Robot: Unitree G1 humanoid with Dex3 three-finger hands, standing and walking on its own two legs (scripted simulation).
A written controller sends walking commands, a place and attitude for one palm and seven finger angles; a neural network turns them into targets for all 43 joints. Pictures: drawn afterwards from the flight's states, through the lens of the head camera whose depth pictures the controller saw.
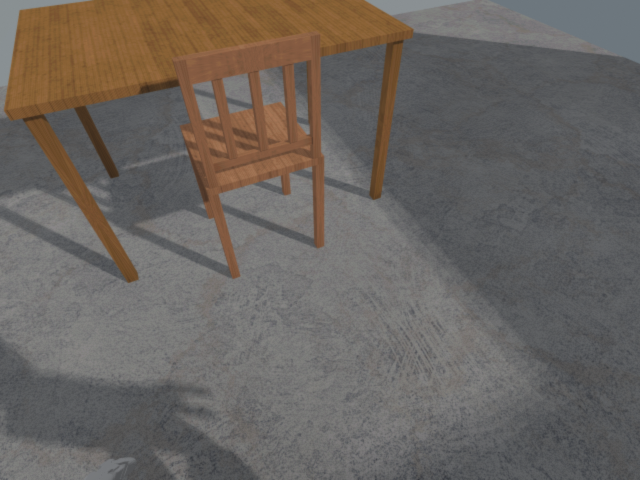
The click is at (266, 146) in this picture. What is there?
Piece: chair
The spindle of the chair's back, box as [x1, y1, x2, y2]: [248, 71, 268, 150]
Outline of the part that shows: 248,73 258,145 259,148 262,150 268,147 258,71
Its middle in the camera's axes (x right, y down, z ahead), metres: -0.18 -0.36 +1.10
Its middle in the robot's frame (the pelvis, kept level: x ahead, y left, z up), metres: +1.05 +0.23 -0.10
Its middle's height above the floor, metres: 0.67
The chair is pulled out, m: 0.00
